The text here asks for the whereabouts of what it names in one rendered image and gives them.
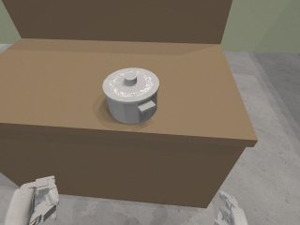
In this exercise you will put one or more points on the table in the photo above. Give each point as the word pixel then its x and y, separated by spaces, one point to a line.
pixel 55 118

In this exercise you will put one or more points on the knob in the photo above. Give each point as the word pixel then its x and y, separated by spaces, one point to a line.
pixel 130 78

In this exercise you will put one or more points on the pot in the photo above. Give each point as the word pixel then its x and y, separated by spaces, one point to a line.
pixel 134 113

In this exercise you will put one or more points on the right robot hand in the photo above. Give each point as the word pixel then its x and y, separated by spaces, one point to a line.
pixel 236 215

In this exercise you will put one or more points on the lid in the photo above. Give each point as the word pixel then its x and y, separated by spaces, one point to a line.
pixel 115 88

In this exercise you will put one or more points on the left robot hand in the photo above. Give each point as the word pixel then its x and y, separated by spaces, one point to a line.
pixel 40 197

